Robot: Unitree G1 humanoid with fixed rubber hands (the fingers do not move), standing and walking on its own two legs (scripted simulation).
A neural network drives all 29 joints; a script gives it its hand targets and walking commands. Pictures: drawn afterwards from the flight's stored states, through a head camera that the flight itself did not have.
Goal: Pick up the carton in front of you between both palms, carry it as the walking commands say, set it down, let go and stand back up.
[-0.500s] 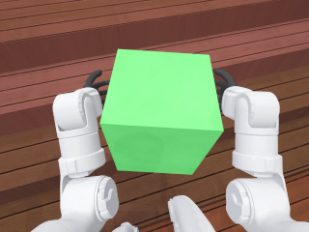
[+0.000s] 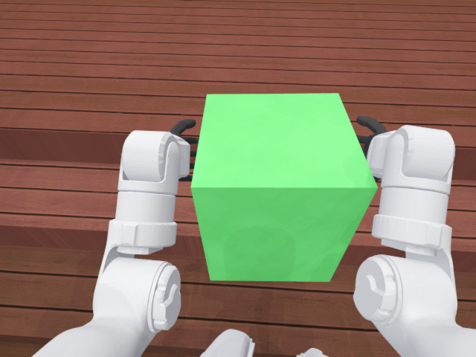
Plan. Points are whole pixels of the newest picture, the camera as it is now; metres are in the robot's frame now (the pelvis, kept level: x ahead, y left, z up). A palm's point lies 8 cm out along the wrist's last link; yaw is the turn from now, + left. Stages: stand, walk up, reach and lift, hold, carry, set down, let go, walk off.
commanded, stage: carry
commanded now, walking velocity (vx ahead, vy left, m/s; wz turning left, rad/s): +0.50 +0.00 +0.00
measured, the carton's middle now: (270, 192) +0.37 +0.05 +0.08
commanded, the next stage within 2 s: none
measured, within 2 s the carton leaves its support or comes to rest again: neither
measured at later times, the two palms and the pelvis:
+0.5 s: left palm out of the picture +0.63 +0.23 +0.29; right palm (374, 6) +0.60 -0.06 +0.29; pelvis +0.24 +0.11 +0.16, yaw +0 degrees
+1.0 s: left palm out of the picture +0.68 +0.27 +0.39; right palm out of the picture +0.68 -0.03 +0.39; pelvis +0.33 +0.12 +0.21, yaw +0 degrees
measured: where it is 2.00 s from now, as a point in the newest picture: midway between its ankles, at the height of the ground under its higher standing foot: (238, 300)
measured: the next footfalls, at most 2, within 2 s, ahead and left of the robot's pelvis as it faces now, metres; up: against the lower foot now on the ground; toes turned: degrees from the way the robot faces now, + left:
left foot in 0.34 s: +0.40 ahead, +0.20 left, +0.16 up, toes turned +7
right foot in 0.74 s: +0.41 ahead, +0.01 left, +0.16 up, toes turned -5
